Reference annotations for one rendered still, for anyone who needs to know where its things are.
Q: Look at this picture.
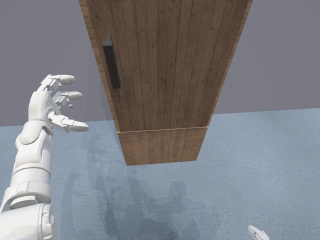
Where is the robot left hand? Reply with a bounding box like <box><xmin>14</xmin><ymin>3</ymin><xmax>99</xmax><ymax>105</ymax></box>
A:
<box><xmin>28</xmin><ymin>74</ymin><xmax>89</xmax><ymax>133</ymax></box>

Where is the left robot forearm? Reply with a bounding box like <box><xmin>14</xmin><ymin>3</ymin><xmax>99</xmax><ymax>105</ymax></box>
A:
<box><xmin>0</xmin><ymin>120</ymin><xmax>54</xmax><ymax>214</ymax></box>

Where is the robot right hand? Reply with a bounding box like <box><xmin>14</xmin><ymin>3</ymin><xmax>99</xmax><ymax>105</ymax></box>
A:
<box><xmin>247</xmin><ymin>225</ymin><xmax>269</xmax><ymax>240</ymax></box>

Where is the cupboard door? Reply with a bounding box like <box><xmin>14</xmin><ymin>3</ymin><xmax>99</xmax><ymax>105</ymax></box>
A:
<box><xmin>85</xmin><ymin>0</ymin><xmax>249</xmax><ymax>132</ymax></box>

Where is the left robot upper arm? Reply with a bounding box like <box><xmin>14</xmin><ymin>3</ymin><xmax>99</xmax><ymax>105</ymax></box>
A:
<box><xmin>0</xmin><ymin>203</ymin><xmax>58</xmax><ymax>240</ymax></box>

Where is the handle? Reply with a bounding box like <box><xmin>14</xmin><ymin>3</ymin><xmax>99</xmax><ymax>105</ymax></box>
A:
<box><xmin>102</xmin><ymin>34</ymin><xmax>121</xmax><ymax>89</ymax></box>

